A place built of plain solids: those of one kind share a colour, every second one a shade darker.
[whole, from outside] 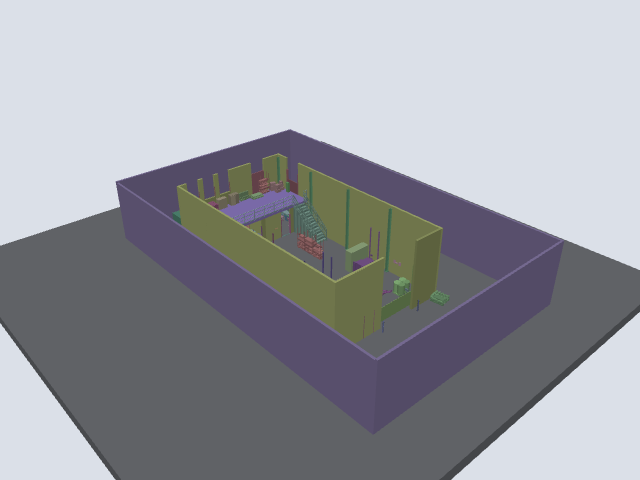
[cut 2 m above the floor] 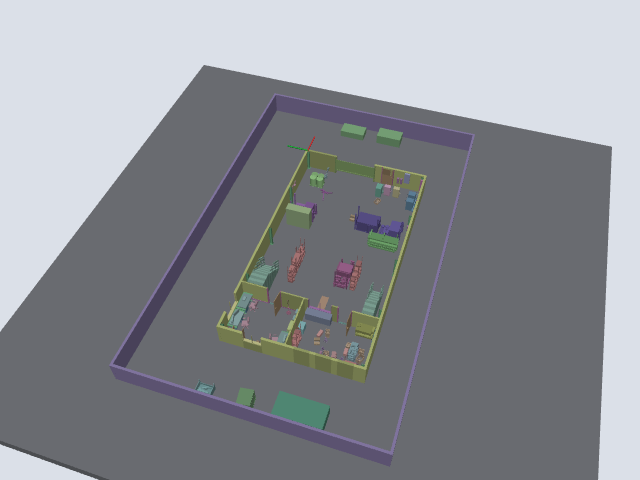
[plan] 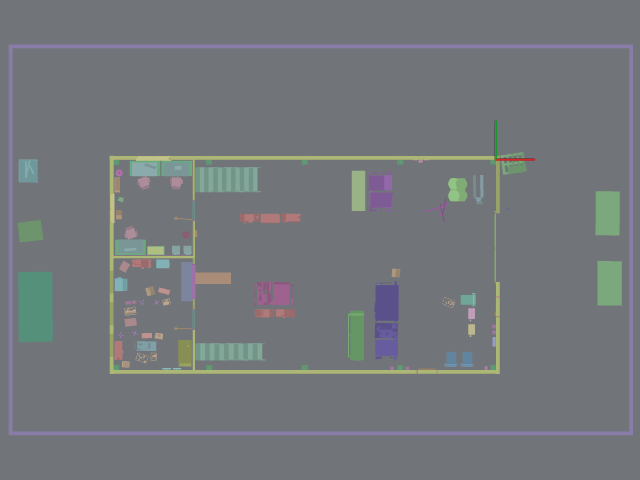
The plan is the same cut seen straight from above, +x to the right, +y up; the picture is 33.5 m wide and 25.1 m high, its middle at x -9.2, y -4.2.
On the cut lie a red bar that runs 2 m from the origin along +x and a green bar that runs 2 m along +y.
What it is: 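A works' own stores building on a factory's ground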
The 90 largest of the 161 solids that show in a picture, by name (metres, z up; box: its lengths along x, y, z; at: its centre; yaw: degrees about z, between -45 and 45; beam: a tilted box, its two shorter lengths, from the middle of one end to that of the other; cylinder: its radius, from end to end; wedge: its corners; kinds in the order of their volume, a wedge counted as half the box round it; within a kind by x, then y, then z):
{
 "yard_bound_1": {"box": [0.2, 20.44, 5.99], "at": [-25.38, -4.19, 2.94]},
 "yard_bound_2": {"box": [32.65, 0.2, 5.89], "at": [-9.15, -14.31, 2.89]},
 "yard_bound_3": {"box": [32.65, 0.2, 5.99], "at": [-9.15, 5.93, 2.94]},
 "yard_bound_4": {"box": [0.2, 20.44, 5.99], "at": [7.07, -4.19, 2.94]},
 "wall_1": {"box": [0.2, 0.91, 6.35], "at": [-20.1, -10.75, 3.12]},
 "wall_2": {"box": [0.2, 1.21, 4.19], "at": [-20.1, -9.7, 2.04]},
 "wall_3": {"box": [0.2, 0.46, 6.35], "at": [-20.1, -8.88, 3.12]},
 "wall_4": {"box": [0.2, 1.21, 4.19], "at": [-20.1, -8.05, 2.04]},
 "wall_5": {"box": [0.2, 0.46, 6.35], "at": [-20.1, -7.22, 3.12]},
 "wall_6": {"box": [0.2, 1.21, 4.19], "at": [-20.1, -6.4, 2.04]},
 "wall_7": {"box": [0.2, 0.71, 6.35], "at": [-20.1, -5.45, 3.12]},
 "wall_8": {"box": [0.2, 1.81, 6.35], "at": [-20.1, -4.2, 3.12]},
 "wall_9": {"box": [0.2, 1.51, 1.05], "at": [-20.1, -2.55, 0.47]},
 "wall_10": {"box": [0.2, 2.01, 6.35], "at": [-20.1, -0.8, 3.12]},
 "wall_11": {"box": [1.41, 0.2, 6.35], "at": [-19.5, 0.1, 3.12]},
 "wall_12": {"box": [4.4, 0.2, 6.35], "at": [-18.0, -11.1, 3.12]},
 "wall_13": {"box": [4.2, 0.06, 2.75], "at": [-17.9, -5.13, 1.32]},
 "wall_14": {"box": [4.2, 0.06, 2.75], "at": [-17.9, -5.07, 1.32]},
 "wall_15": {"box": [1.21, 0.2, 6.35], "at": [-16.4, 0.1, 3.12]},
 "wall_16": {"box": [0.06, 2.12, 2.75], "at": [-15.83, -9.95, 1.32]},
 "wall_17": {"box": [0.06, 1.91, 2.75], "at": [-15.83, -4.15, 1.32]},
 "wall_18": {"box": [0.06, 2.1, 2.75], "at": [-15.83, -1.05, 1.32]},
 "wall_19": {"box": [0.06, 2.12, 2.87], "at": [-15.77, -9.95, 1.39]},
 "wall_20": {"box": [0.06, 1.97, 2.87], "at": [-15.77, -4.18, 1.39]},
 "wall_21": {"box": [0.06, 2.1, 2.87], "at": [-15.77, -1.05, 1.39]},
 "wall_22": {"box": [16.0, 0.2, 6.35], "at": [-7.8, -11.1, 3.12]},
 "wall_23": {"box": [16.0, 0.2, 6.35], "at": [-7.8, 0.1, 3.12]},
 "wall_24": {"box": [0.2, 4.81, 6.35], "at": [0.1, -8.8, 3.12]},
 "wall_25": {"box": [0.2, 3.01, 6.35], "at": [0.1, -1.3, 3.12]},
 "stair_1": {"box": [0.27, 0.9, 2.79], "at": [-15.6, -10.05, 1.35]},
 "stair_2": {"box": [0.25, 1.3, 2.79], "at": [-15.6, -1.05, 1.35]},
 "stair_3": {"box": [0.25, 1.3, 2.6], "at": [-15.37, -1.05, 1.25]},
 "stair_4": {"box": [0.27, 0.9, 2.6], "at": [-15.35, -10.05, 1.25]},
 "stair_5": {"box": [0.25, 1.3, 2.4], "at": [-15.14, -1.05, 1.15]},
 "stair_6": {"box": [0.27, 0.9, 2.4], "at": [-15.1, -10.05, 1.15]},
 "stair_7": {"box": [0.25, 1.3, 2.21], "at": [-14.91, -1.05, 1.05]},
 "stair_8": {"box": [0.27, 0.9, 2.21], "at": [-14.85, -10.05, 1.05]},
 "stair_9": {"box": [0.25, 1.3, 2.01], "at": [-14.68, -1.05, 0.95]},
 "stair_10": {"box": [0.27, 0.9, 2.01], "at": [-14.6, -10.05, 0.95]},
 "stair_11": {"box": [0.25, 1.3, 1.81], "at": [-14.44, -1.05, 0.86]},
 "stair_12": {"box": [0.27, 0.9, 1.81], "at": [-14.35, -10.05, 0.86]},
 "stair_13": {"box": [0.25, 1.3, 1.62], "at": [-14.21, -1.05, 0.76]},
 "stair_14": {"box": [0.27, 0.9, 1.62], "at": [-14.1, -10.05, 0.76]},
 "stair_15": {"box": [0.25, 1.3, 1.42], "at": [-13.98, -1.05, 0.66]},
 "stair_16": {"box": [0.27, 0.9, 1.42], "at": [-13.85, -10.05, 0.66]},
 "stair_17": {"box": [0.25, 1.3, 1.23], "at": [-13.75, -1.05, 0.56]},
 "stair_18": {"box": [0.27, 0.9, 1.23], "at": [-13.6, -10.05, 0.56]},
 "stair_19": {"box": [0.25, 1.3, 1.03], "at": [-13.52, -1.05, 0.47]},
 "stair_20": {"box": [0.27, 0.9, 1.03], "at": [-13.35, -10.05, 0.47]},
 "stair_21": {"box": [0.25, 1.3, 0.83], "at": [-13.28, -1.05, 0.37]},
 "stair_22": {"box": [0.27, 0.9, 0.83], "at": [-13.1, -10.05, 0.37]},
 "stair_23": {"box": [0.25, 1.3, 0.64], "at": [-13.05, -1.05, 0.27]},
 "stair_24": {"box": [0.27, 0.9, 0.64], "at": [-12.85, -10.05, 0.27]},
 "stair_25": {"box": [0.25, 1.3, 0.44], "at": [-12.82, -1.05, 0.17]},
 "raised_floor_deck_1": {"box": [4.32, 11.06, 0.24], "at": [-17.87, -5.5, 2.82]},
 "beyond_skip_1": {"box": [1.78, 3.66, 1.06], "at": [-24.08, -7.69, 0.71], "yaw": 0.4},
 "beyond_pallets_1": {"box": [1.22, 1.01, 0.86], "at": [-24.34, -3.72, 0.77], "yaw": 7.5},
 "beyond_pallets_2": {"box": [1.2, 0.13, 1.15], "at": [-24.28, -4.16, 0.52], "yaw": 7.5},
 "beyond_pallets_3": {"box": [1.26, 2.3, 0.67], "at": [5.84, -2.81, 0.33], "yaw": -0.4},
 "beyond_pallets_4": {"box": [1.27, 2.32, 0.94], "at": [5.94, -6.46, 0.46], "yaw": -0.2},
 "rack2n_mid_1": {"box": [1.18, 0.78, 0.2], "at": [-5.73, -8.94, 0.05], "yaw": -1.0},
 "rack2n_mid_2": {"box": [1.19, 0.85, 1.08], "at": [-5.71, -9.84, 0.49]},
 "rack2n_mid_3": {"box": [1.2, 1.81, 0.98], "at": [-5.7, -7.53, 0.63]},
 "rack2n_mid_4": {"box": [1.21, 0.81, 0.19], "at": [-5.69, -6.97, 1.02]},
 "longspan_1": {"box": [0.7, 2.1, 2.05], "at": [-7.19, -1.63, 0.97]},
 "rack1n_mid_1": {"box": [0.81, 0.8, 0.85], "at": [-6.24, -1.22, 0.52]},
 "rack1n_mid_2": {"box": [1.21, 0.8, 0.8], "at": [-6.04, -1.22, 0.35]},
 "rack1n_mid_3": {"box": [1.12, 0.74, 1.03], "at": [-6.0, -2.12, 0.66], "yaw": -0.8},
 "wall_over_deck_1": {"box": [0.1, 5.16, 2.22], "at": [-20.06, -2.55, 4.03]},
 "wall_over_deck_2": {"box": [1.56, 0.1, 1.21], "at": [-17.85, 0.06, 3.52]},
 "pallet_load_1": {"cylinder": 0.3, "from": [-2.2, -1.88, 0.14], "to": [-2.2, -1.88, 1.01]},
 "pallet_load_2": {"cylinder": 0.3, "from": [-2.2, -1.26, 0.14], "to": [-2.2, -1.26, 1.01]},
 "pallet_load_3": {"cylinder": 0.3, "from": [-1.8, -1.88, 0.14], "to": [-1.8, -1.88, 1.01]},
 "pallet_load_4": {"cylinder": 0.3, "from": [-1.8, -1.28, 0.14], "to": [-1.8, -1.28, 1.01]},
 "hatch_counter_1": {"box": [0.56, 2.03, 0.84], "at": [-16.14, -6.38, 0.5]},
 "cupboard_steel_low_1": {"box": [0.45, 0.92, 1.05], "at": [-19.71, -7.03, 3.42]},
 "cupboard_steel_low_2": {"box": [0.45, 0.92, 1.05], "at": [-19.71, -5.7, 3.42]},
 "rack1n_low_1": {"box": [0.8, 1.2, 0.75], "at": [-11.22, -6.99, 0.33]},
 "wheelie_bin_1": {"box": [0.51, 0.62, 1.12], "at": [-2.33, -10.38, 0.51]},
 "wheelie_bin_2": {"box": [0.51, 0.62, 1.12], "at": [-1.49, -10.38, 0.51]},
 "bar_rack_1": {"box": [0.69, 2.4, 0.13], "at": [-7.25, -9.27, 0.5]},
 "bar_rack_2": {"box": [0.71, 2.56, 0.11], "at": [-7.25, -9.2, 0.91]},
 "spill_kit_1": {"box": [0.62, 0.51, 1.12], "at": [-1.52, -7.33, 0.51]},
 "filing_lateral_low_1": {"box": [0.9, 0.48, 0.73], "at": [-17.78, -4.75, 0.31]},
 "packing_desk_1": {"box": [0.7, 1.22, 0.29], "at": [-16.26, -10.04, 0.77]},
 "roll_cab_1": {"box": [0.68, 0.46, 0.67], "at": [-17.43, -5.45, 0.45]},
 "sectional_door_1": {"box": [0.042, 3.68, 1.32], "at": [-0.01, -4.6, 1.04]},
 "charger_1": {"box": [0.36, 0.56, 0.98], "at": [-1.27, -8.06, 0.59]},
 "truck_charger_1": {"box": [0.36, 0.56, 0.98], "at": [-1.27, -8.88, 0.59]},
 "desk_load_lived_1": {"box": [1.3, 0.72, 0.12], "at": [-18.38, -0.51, 0.79]}
}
